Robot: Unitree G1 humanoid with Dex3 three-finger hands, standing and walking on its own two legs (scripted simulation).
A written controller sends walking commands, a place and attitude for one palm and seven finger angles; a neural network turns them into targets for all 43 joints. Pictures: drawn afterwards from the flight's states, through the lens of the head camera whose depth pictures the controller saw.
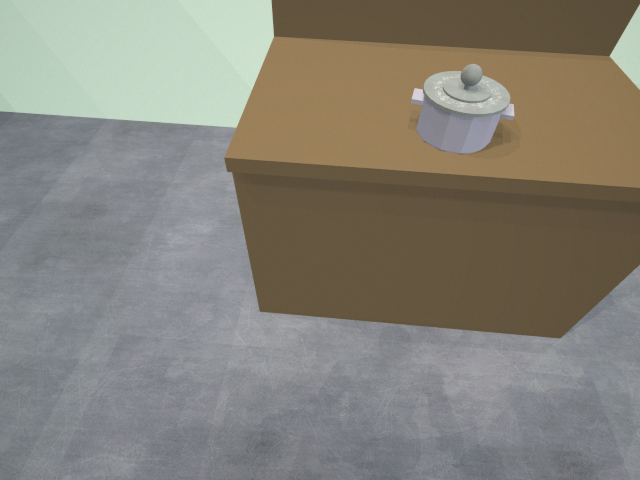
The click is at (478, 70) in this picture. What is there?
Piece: lid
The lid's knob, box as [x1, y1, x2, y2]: [461, 64, 482, 85]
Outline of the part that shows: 476,64 467,65 462,70 461,80 464,84 473,85 479,81 482,72 480,67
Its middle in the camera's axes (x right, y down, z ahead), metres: +0.32 -0.35 +0.83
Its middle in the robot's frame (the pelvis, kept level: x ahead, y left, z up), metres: +0.88 -0.27 +0.08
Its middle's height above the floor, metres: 0.86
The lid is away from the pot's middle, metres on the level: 0.00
